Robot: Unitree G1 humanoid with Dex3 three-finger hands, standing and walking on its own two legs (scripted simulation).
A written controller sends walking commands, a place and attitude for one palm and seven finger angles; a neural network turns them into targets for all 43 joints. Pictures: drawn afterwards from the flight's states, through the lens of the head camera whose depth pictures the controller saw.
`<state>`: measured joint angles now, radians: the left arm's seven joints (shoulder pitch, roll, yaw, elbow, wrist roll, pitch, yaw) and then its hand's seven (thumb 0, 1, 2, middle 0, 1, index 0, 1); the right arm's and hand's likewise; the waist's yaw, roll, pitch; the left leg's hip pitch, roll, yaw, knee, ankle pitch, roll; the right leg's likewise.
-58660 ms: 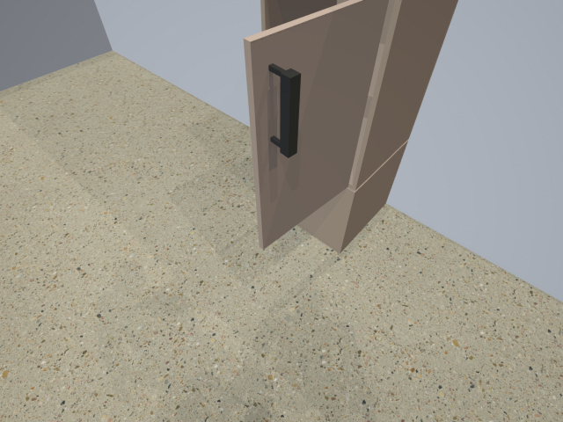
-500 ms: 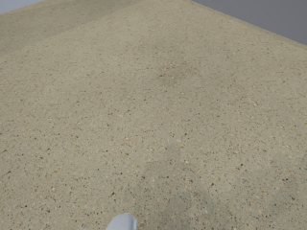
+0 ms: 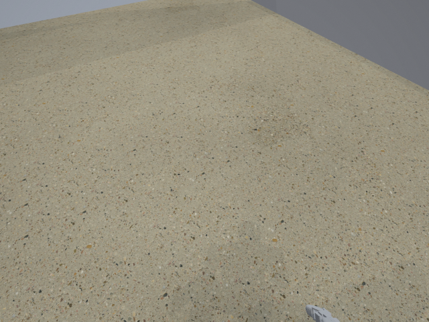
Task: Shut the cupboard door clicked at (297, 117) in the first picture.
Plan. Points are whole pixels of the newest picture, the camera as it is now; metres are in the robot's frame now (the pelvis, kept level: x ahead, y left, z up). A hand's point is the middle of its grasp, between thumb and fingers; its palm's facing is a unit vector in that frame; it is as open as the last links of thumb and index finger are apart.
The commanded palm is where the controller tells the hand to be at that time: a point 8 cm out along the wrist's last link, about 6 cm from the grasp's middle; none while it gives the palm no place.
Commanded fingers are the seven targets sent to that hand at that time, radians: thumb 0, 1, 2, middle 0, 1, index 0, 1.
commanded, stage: turn to face it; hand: left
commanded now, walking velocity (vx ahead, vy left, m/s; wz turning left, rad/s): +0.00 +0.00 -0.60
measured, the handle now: out of the picture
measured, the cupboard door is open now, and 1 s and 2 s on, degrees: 18 18 18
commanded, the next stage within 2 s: none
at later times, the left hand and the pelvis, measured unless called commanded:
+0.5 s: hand (134, 303) +0.18 +0.20 -0.17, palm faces -0.26 -0.94 -0.24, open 7.4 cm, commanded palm none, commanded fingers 0.00 0.90 0.90 -0.20 -0.30 -0.20 -0.30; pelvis +0.04 +0.01 +0.00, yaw -18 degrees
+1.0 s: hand (184, 288) +0.21 +0.09 -0.15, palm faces -0.57 -0.79 -0.22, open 7.4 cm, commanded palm none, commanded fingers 0.00 0.90 0.90 -0.20 -0.30 -0.20 -0.30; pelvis +0.04 -0.02 +0.01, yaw -36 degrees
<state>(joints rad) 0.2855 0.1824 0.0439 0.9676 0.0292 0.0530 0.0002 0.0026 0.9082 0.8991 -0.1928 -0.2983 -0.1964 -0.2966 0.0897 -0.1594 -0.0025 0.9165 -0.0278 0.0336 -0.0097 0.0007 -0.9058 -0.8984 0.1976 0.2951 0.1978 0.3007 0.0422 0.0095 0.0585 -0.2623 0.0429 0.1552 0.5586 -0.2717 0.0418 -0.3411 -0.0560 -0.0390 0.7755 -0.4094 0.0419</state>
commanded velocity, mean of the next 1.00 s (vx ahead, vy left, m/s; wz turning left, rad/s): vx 0.00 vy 0.00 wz -0.60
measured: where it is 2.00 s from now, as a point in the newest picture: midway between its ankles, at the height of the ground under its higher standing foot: outside the picture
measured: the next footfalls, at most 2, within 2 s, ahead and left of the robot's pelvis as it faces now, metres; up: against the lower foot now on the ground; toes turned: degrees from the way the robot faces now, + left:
right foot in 0.06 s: +0.05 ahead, -0.13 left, +0.00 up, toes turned -6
left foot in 0.38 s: +0.10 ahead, +0.12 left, +0.00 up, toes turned -14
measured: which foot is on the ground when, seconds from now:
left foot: down 0.00-0.08, up 0.10-0.36, down 0.38-0.72, up 0.74-1.00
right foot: up 0.00-0.04, down 0.06-0.38, up 0.40-0.70, down 0.72-1.00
